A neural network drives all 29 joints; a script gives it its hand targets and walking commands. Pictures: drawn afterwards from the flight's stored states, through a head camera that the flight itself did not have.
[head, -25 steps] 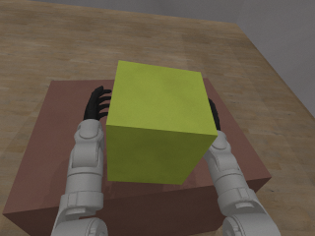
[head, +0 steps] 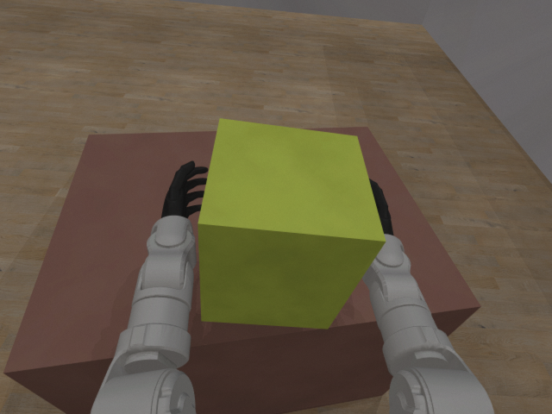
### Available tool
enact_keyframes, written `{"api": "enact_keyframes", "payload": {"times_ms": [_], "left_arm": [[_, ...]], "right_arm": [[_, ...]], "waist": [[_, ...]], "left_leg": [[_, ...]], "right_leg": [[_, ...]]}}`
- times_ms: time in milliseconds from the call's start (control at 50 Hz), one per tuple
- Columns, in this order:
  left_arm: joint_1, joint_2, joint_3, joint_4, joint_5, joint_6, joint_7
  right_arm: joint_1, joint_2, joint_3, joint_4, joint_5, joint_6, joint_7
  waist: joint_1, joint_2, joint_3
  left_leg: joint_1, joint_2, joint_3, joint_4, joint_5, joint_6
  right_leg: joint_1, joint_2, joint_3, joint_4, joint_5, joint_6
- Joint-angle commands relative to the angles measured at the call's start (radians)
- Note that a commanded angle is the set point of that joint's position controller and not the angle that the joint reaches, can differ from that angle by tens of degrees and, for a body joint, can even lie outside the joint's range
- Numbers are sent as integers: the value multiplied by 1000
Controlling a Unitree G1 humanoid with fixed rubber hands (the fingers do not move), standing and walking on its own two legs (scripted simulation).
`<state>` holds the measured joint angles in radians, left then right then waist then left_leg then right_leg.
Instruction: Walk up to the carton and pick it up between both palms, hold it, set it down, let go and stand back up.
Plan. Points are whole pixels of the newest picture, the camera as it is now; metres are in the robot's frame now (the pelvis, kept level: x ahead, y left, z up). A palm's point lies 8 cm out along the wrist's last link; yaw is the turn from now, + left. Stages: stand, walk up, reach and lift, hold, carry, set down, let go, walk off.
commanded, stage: set down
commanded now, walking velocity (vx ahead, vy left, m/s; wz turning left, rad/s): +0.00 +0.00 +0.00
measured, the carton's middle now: (277, 230) +0.39 -0.01 +0.07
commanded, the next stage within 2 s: none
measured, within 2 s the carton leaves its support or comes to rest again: rests again in 1.12 s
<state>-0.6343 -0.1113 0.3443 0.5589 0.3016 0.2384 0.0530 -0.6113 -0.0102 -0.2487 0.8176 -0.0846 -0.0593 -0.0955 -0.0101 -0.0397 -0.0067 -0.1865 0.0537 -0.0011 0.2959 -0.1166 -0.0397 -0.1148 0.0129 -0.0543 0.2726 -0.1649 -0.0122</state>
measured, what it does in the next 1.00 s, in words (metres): stands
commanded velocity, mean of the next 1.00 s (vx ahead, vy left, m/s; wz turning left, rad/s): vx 0.00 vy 0.00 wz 0.00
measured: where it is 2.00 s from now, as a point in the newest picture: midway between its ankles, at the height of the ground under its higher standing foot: outside the picture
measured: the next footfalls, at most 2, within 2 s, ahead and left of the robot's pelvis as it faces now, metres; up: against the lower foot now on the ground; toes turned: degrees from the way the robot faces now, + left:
none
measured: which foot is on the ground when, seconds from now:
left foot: down 0.00-1.00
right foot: down 0.00-1.00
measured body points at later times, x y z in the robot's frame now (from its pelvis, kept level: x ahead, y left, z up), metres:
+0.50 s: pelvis +0.01 +0.00 +0.00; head +0.04 +0.02 +0.45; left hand +0.41 +0.14 +0.06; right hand +0.40 -0.17 +0.06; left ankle +0.02 +0.14 -0.75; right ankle -0.01 -0.11 -0.75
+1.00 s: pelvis +0.00 +0.00 +0.00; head +0.04 +0.01 +0.45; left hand +0.40 +0.14 +0.04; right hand +0.40 -0.17 +0.04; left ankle +0.02 +0.14 -0.75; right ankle -0.01 -0.11 -0.75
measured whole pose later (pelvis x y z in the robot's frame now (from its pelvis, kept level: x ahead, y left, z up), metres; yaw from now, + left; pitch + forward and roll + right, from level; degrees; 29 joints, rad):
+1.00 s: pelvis +0.00 +0.00 +0.00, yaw -2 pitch +8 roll -1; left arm -0.64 -0.10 0.39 0.85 0.29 -0.06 0.10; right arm -0.64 0.00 -0.41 0.99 -0.26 -0.24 -0.05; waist 0.02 -0.01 -0.07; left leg -0.35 0.06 0.02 0.30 -0.10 -0.04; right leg -0.29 0.02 -0.03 0.28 -0.14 -0.01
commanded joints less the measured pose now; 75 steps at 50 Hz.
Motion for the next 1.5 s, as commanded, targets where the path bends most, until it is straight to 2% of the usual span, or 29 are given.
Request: {"api": "enact_keyframes", "payload": {"times_ms": [0,60,120,140,180,240,280,320,400,580,640,720,880,940,1000,1100,1200,1320,1400,1480], "left_arm": [[-607,-519,-384,-58,-45,-75,-105],[-615,-539,-393,-51,-47,-101,-94],[-629,-533,-384,-21,-42,-122,-89],[-633,-535,-382,-19,-46,-131,-88],[-633,-549,-393,-10,-52,-143,-82],[-633,-559,-394,-3,-51,-168,-74],[-630,-542,-373,23,-44,-180,-72],[-645,-549,-374,16,-41,-191,-70],[-643,-540,-366,33,-40,-218,-61],[-644,-556,-360,74,-38,-261,-55],[-637,-550,-348,85,-33,-275,-55],[-649,-536,-325,114,-21,-303,-53],[-670,-523,-297,152,-8,-354,-47],[-648,-531,-302,163,-6,-371,-41],[-669,-526,-296,180,-6,-391,-40],[-647,-526,-297,189,-1,-418,-34],[-634,-525,-300,205,3,-456,-29],[-617,-495,-269,249,15,-482,-34],[-593,-492,-253,275,24,-490,-39],[-594,-438,-230,300,29,-504,-30]], "right_arm": [[-803,488,278,-240,-39,-121,134],[-803,489,260,-230,-58,-140,140],[-780,492,243,-173,-75,-141,145],[-786,492,240,-174,-80,-147,147],[-787,495,230,-169,-89,-158,149],[-789,506,245,-176,-91,-173,153],[-788,512,246,-163,-94,-176,154],[-780,518,240,-146,-102,-178,157],[-775,529,252,-130,-100,-189,161],[-749,529,217,-82,-136,-213,173],[-738,530,213,-69,-142,-222,173],[-749,537,195,-52,-176,-236,178],[-730,539,142,11,-213,-258,187],[-710,538,150,19,-221,-270,188],[-707,537,129,52,-236,-277,186],[-695,536,135,55,-241,-299,187],[-680,547,154,64,-244,-318,180],[-658,542,141,94,-261,-323,173],[-637,530,122,110,-268,-332,170],[-634,475,84,131,-277,-335,164]], "waist": [[3,7,-545],[1,35,-603],[-10,27,-595],[-4,27,-607],[-13,35,-621],[-7,30,-665],[9,22,-665],[3,27,-670],[18,30,-687],[12,34,-693],[13,17,-675],[22,3,-688],[20,24,-671],[19,21,-685],[12,28,-674],[16,39,-712],[21,26,-726],[21,6,-681],[18,9,-654],[15,18,-657]], "left_leg": [[213,-59,70,12,192,15],[244,-52,67,32,247,2],[234,-52,66,31,247,1],[226,-51,70,31,239,3],[237,-48,67,35,269,-4],[236,-49,68,54,314,-10],[205,-50,69,54,298,-3],[182,-48,72,46,289,-2],[164,-47,75,49,308,1],[179,-37,79,51,298,-3],[158,-39,82,49,297,-1],[138,-36,90,37,255,10],[122,-31,98,29,218,6],[139,-31,96,44,263,5],[132,-29,97,40,231,1],[140,-28,96,58,289,-5],[107,-26,95,64,303,-2],[46,-28,99,44,235,15],[57,-30,101,45,249,11],[64,-29,105,44,213,7]], "right_leg": [[140,22,-60,18,410,69],[121,26,-65,21,445,63],[116,23,-62,24,461,66],[118,22,-61,23,452,64],[109,24,-62,24,475,60],[114,26,-62,36,529,63],[130,22,-57,42,538,65],[141,20,-53,47,548,67],[147,17,-48,59,579,65],[91,20,-51,47,509,54],[101,20,-47,48,523,55],[104,16,-45,50,482,53],[71,13,-46,39,407,42],[54,15,-45,44,437,41],[41,14,-46,40,394,38],[42,17,-43,49,440,38],[58,16,-40,66,495,40],[67,9,-28,67,472,48],[63,10,-30,66,475,46],[21,16,-31,54,406,42]]}}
